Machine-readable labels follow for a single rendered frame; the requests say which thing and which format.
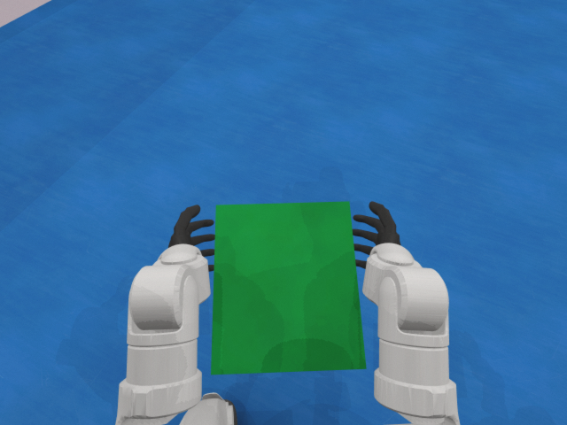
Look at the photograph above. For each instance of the left robot thigh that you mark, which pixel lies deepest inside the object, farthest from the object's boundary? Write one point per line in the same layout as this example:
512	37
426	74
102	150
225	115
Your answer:
212	411

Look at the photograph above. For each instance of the left robot forearm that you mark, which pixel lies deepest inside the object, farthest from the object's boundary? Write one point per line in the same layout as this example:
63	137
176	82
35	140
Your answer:
162	376

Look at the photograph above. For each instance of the right robot forearm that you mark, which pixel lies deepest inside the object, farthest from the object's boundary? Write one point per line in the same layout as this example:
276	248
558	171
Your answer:
413	374

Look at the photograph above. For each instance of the carton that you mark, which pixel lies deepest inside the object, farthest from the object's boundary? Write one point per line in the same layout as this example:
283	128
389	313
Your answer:
286	295

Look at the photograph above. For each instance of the left robot shin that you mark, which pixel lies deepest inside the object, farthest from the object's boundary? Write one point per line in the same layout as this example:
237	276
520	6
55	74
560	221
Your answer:
212	395

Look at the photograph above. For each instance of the left robot hand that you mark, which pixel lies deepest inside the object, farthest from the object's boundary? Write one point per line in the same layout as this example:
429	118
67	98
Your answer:
183	228

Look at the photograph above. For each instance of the right robot hand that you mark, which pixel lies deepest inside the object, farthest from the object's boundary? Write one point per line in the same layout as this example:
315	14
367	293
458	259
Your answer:
385	227

